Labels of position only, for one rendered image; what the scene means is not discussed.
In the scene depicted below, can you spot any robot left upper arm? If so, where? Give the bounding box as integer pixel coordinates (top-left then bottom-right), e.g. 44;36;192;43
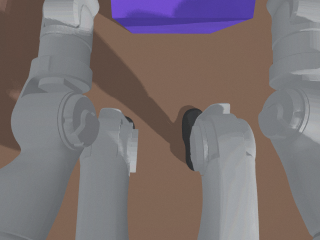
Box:
0;91;100;240

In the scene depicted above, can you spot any robot left forearm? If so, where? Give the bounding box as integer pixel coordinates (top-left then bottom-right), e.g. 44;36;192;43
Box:
11;0;100;129

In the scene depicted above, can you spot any robot right upper arm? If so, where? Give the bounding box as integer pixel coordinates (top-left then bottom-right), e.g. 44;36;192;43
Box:
258;86;320;240

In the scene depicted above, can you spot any right robot shin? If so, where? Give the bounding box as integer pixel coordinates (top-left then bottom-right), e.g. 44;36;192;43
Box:
190;103;256;162

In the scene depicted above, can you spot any carton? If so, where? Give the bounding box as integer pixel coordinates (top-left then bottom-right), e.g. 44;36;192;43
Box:
111;0;256;34

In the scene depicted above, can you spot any robot right forearm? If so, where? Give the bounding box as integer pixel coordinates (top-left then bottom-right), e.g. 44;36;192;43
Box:
266;0;320;90

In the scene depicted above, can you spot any robot left thigh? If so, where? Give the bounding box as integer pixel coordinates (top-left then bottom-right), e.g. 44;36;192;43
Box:
75;117;139;240

